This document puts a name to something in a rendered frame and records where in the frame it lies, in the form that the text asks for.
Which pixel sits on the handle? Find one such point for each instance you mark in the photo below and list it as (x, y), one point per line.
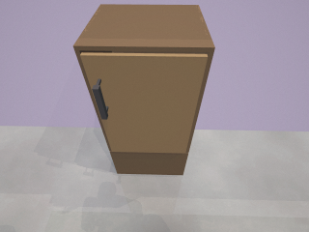
(102, 108)

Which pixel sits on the cupboard door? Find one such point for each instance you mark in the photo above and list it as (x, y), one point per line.
(151, 98)

